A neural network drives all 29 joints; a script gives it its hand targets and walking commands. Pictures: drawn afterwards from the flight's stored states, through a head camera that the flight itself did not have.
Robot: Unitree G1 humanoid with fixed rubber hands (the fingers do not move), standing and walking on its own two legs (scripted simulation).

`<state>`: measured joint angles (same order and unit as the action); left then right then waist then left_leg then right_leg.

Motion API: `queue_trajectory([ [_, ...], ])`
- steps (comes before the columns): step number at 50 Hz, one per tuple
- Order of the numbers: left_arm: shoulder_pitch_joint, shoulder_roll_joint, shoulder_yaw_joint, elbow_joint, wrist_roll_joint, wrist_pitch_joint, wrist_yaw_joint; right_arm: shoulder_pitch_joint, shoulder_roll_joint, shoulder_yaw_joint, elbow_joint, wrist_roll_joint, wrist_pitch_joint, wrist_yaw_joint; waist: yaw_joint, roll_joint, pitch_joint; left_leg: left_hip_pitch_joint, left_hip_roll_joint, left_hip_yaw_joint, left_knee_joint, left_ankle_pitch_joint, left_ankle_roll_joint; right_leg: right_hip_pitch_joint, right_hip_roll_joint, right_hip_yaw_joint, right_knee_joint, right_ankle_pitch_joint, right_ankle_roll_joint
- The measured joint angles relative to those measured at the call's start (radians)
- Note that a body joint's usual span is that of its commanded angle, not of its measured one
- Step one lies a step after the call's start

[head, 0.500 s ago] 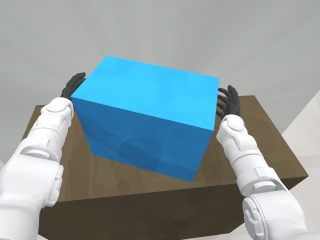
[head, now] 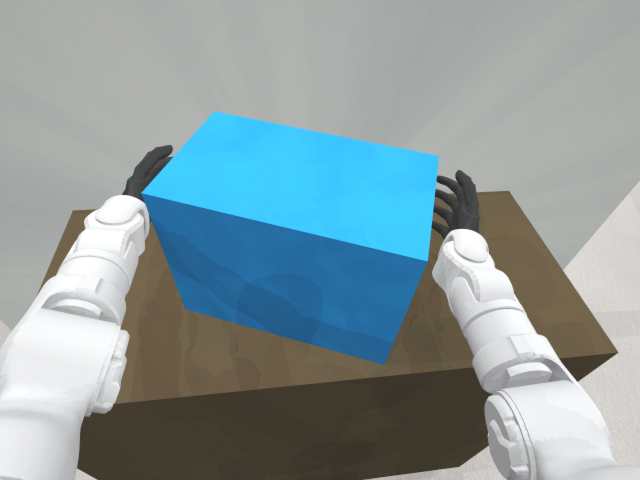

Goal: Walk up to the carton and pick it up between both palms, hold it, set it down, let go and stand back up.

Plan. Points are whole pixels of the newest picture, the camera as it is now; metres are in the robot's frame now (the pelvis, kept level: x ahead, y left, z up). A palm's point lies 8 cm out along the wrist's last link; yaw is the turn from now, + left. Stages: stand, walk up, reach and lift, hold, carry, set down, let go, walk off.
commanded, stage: reach and lift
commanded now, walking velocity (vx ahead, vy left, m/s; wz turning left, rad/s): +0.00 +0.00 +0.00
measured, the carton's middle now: (300, 239) +0.41 -0.02 +0.07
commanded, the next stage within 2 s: none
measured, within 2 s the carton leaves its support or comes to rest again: leaves its support in 0.56 s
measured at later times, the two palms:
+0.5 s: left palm (130, 205) +0.44 +0.19 +0.13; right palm (449, 228) +0.37 -0.21 +0.12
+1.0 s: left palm (104, 193) +0.42 +0.20 +0.17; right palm (444, 220) +0.36 -0.20 +0.14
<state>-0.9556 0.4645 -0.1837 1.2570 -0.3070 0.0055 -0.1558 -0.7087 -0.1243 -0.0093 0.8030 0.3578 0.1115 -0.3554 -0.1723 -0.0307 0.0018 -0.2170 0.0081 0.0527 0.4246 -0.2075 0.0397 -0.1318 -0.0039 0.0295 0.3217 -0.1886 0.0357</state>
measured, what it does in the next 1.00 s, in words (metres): stands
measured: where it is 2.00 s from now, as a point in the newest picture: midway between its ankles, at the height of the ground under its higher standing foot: outside the picture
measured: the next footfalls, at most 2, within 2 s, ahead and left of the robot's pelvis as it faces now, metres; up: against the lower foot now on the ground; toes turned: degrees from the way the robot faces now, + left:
none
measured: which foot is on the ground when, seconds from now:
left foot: down 0.00-1.00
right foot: down 0.00-1.00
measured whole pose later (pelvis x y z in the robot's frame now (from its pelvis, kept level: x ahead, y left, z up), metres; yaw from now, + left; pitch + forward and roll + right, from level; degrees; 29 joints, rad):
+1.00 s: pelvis -0.01 +0.00 +0.00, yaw +0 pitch -1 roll -1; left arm -0.88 0.45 -0.03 0.93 -0.16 0.19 -0.17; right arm -0.71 -0.14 -0.01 0.75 0.27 0.18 -0.36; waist -0.10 -0.03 -0.02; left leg -0.22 0.01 0.05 0.41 -0.18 0.03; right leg -0.13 0.00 0.03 0.31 -0.17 0.03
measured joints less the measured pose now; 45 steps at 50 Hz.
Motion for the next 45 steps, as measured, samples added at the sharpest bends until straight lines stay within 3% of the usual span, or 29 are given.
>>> queue_trajectory([
  [17, 0.006, -0.004, 0.005, -0.012, 0.003, 0.000, 0.006, 0.000, 0.000, 0.000, -0.001, 0.000, 0.004, -0.012, 0.008, 0.000, -0.002, 0.000, 0.000, 0.000, 0.000, 0.000, 0.000, 0.000, 0.000, 0.000, 0.000, 0.000, 0.000],
  [31, 0.067, -0.005, 0.054, -0.169, 0.039, 0.065, 0.009, 0.000, 0.000, 0.000, -0.003, -0.011, 0.013, -0.028, 0.056, 0.000, -0.021, 0.000, 0.000, 0.000, 0.000, 0.002, -0.002, 0.000, 0.000, 0.000, 0.000, 0.001, -0.002],
  [45, 0.079, -0.005, 0.123, -0.294, 0.103, 0.158, -0.001, 0.000, -0.007, 0.000, -0.043, -0.059, 0.056, -0.016, 0.065, 0.000, -0.021, 0.000, 0.000, 0.000, -0.004, 0.014, -0.003, 0.000, 0.000, 0.000, -0.003, 0.013, -0.002],
])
